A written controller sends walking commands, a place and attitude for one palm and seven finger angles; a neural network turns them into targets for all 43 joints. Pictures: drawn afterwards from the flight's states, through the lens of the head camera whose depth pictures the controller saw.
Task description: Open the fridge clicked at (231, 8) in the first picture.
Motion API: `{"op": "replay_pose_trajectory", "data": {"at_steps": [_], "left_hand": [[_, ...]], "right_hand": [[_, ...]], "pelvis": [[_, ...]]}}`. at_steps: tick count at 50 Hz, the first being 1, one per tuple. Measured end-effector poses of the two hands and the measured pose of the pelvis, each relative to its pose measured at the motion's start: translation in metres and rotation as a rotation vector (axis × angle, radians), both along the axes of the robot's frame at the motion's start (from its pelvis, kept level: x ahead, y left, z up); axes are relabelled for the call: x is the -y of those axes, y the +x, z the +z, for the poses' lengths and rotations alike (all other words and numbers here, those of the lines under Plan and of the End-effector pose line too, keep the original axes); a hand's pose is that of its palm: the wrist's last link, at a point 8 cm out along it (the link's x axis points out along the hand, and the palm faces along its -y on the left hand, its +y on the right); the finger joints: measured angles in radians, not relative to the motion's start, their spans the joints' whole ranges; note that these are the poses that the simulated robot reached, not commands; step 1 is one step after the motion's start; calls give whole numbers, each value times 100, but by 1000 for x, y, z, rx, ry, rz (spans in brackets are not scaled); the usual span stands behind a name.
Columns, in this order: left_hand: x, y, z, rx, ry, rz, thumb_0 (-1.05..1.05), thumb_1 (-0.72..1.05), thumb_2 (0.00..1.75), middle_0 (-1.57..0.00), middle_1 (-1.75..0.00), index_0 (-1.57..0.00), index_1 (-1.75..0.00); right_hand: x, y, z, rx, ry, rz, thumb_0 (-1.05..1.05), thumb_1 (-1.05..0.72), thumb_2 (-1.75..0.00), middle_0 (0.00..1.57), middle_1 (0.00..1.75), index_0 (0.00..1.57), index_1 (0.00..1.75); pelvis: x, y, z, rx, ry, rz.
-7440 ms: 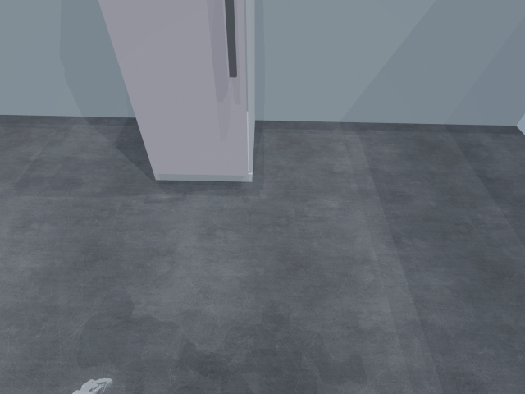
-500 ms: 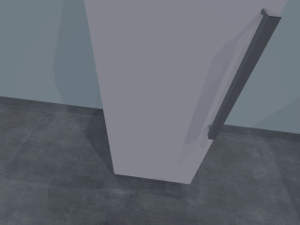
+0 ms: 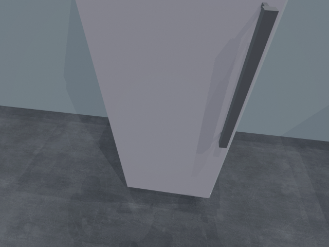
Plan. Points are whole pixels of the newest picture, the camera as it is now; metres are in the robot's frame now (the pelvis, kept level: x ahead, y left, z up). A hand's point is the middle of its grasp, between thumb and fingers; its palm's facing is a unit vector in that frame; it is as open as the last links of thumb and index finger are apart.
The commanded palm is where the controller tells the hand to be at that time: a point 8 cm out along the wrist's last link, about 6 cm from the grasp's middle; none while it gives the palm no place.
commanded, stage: come to a stop and stand still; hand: right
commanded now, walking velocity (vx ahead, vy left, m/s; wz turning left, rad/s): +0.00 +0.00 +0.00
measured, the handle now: (238, 91) +0.52 -0.18 +0.12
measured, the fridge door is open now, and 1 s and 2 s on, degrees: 0 0 0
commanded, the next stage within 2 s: look again from close up in 0.28 s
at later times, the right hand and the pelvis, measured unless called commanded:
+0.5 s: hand out of the picture +0.01 -0.17 -0.17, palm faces +0.02 +0.99 -0.17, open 7.4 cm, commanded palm none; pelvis +0.01 -0.01 +0.00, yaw +1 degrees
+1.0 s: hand out of the picture +0.01 -0.19 -0.18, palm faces +0.01 +0.98 -0.18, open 7.4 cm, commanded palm none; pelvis +0.02 -0.03 +0.00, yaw +1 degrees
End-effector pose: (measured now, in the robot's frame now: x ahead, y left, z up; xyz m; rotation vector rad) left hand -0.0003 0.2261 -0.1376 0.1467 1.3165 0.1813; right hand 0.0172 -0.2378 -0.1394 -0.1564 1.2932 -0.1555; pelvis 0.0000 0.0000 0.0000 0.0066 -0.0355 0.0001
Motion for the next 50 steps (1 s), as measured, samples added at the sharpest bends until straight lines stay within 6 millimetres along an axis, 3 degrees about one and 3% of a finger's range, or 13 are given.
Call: {"op": "replay_pose_trajectory", "data": {"at_steps": [5, 10, 22, 33, 50], "left_hand": [[0, -16, -8, -49, -12, 36, 1, 91, 89, -20, -30, -20, -30], [6, -19, -8, -61, -31, 47, 1, 91, 89, -20, -30, -20, -30], [27, -10, -6, -78, -60, 34, 1, 91, 89, -20, -30, -20, -30], [31, 0, -4, -68, -40, 29, 1, 92, 89, -20, -30, -20, -30], [40, 3, -5, -67, -41, 31, 1, 91, 89, -20, -30, -20, -30]], "right_hand": [[-15, 13, -3, 26, 10, 12, 1, -91, -90, 20, 29, 20, 30], [-16, 13, -3, 19, 6, 14, 1, -93, -90, 20, 29, 20, 30], [-17, -7, -5, -58, 28, -3, 1, -92, -90, 20, 29, 20, 30], [-15, -26, -8, -119, 50, -15, 1, -91, -90, 20, 29, 20, 30], [1, -15, -6, -112, 30, -1, 0, -91, -90, 20, 29, 20, 30]], "pelvis": [[-2, 2, -3, 14, 1, 6], [-3, 6, -1, 10, 0, 10], [6, 12, 2, -4, 2, 12], [17, 13, 2, -3, -1, 18], [28, 16, 3, -5, -4, 23]]}}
